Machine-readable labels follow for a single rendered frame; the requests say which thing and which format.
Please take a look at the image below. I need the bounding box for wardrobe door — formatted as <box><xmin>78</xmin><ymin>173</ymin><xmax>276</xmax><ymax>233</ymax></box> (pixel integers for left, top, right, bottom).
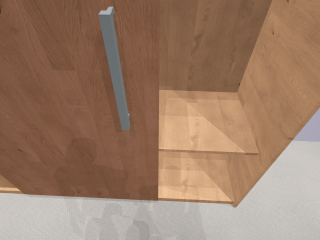
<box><xmin>0</xmin><ymin>0</ymin><xmax>160</xmax><ymax>201</ymax></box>
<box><xmin>0</xmin><ymin>175</ymin><xmax>16</xmax><ymax>188</ymax></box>

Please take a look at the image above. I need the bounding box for handle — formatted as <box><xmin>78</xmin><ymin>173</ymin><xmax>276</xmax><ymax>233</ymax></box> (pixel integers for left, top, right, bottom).
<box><xmin>98</xmin><ymin>6</ymin><xmax>130</xmax><ymax>130</ymax></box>

